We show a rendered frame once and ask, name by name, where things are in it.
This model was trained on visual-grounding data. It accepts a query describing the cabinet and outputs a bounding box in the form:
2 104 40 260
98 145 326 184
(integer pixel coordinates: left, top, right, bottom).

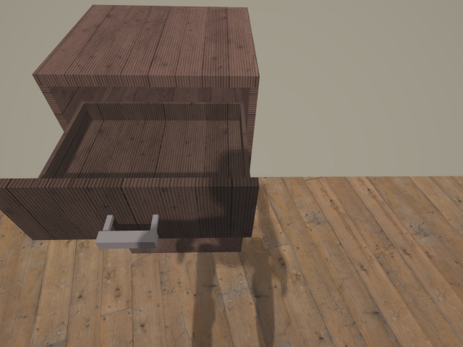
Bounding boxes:
33 4 260 254

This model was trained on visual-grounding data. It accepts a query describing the handle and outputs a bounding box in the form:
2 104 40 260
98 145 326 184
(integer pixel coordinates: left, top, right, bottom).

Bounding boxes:
95 215 159 249

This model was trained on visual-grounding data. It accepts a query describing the drawer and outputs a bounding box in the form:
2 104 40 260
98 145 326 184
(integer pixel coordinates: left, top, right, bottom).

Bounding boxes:
0 101 259 240

